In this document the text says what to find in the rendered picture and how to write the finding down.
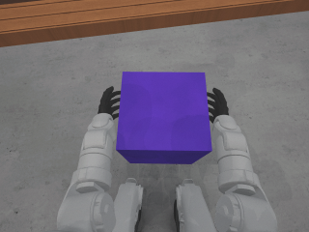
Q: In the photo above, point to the left robot forearm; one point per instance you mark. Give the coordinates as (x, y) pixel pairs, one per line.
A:
(93, 169)

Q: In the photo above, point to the left robot hand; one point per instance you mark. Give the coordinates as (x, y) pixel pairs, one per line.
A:
(106, 102)

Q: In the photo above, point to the right robot forearm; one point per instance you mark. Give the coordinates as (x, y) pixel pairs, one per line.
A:
(236, 173)

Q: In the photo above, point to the right robot hand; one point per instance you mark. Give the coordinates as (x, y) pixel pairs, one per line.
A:
(219, 104)

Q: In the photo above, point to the right robot shin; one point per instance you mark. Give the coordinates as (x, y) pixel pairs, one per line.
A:
(181, 218)

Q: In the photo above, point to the carton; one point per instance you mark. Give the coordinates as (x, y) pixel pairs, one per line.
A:
(163, 117)

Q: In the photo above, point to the robot right upper arm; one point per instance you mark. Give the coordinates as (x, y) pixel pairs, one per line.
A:
(236, 212)

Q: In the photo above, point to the robot left upper arm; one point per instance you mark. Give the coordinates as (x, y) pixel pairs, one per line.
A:
(87, 212)

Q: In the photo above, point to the right robot thigh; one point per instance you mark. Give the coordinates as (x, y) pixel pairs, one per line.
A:
(196, 214)

